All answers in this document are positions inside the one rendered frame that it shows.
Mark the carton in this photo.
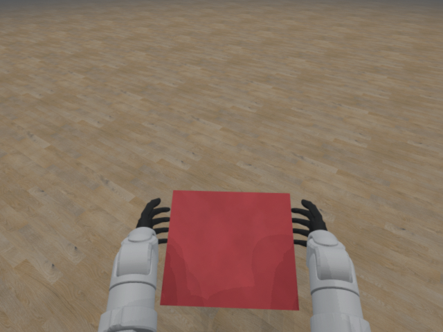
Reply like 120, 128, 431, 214
160, 190, 299, 311

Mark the robot right hand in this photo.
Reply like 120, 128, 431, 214
291, 199, 327, 247

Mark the right robot forearm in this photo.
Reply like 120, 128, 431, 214
306, 230, 371, 332

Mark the robot left hand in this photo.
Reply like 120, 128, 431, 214
136, 198, 170, 244

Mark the left robot forearm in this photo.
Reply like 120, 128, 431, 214
98, 227, 159, 332

